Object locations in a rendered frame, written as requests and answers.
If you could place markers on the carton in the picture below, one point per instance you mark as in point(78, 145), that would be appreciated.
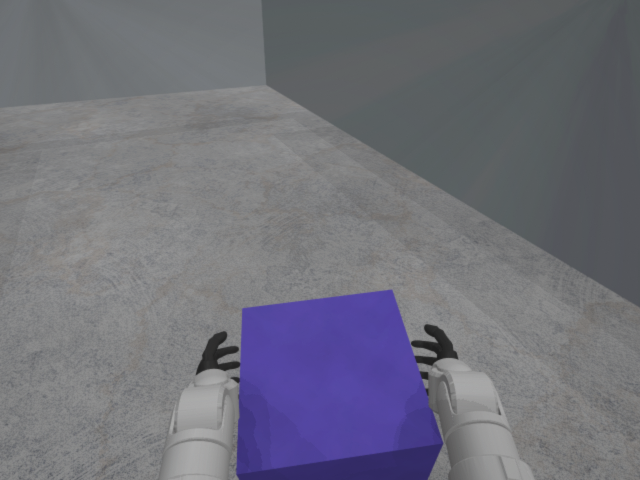
point(330, 390)

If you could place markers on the robot left forearm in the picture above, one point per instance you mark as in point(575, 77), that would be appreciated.
point(199, 439)

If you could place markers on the robot right forearm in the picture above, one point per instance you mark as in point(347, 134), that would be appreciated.
point(474, 425)

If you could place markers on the robot right hand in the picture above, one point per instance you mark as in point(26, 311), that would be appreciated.
point(443, 349)

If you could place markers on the robot left hand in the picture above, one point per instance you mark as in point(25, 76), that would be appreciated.
point(211, 354)

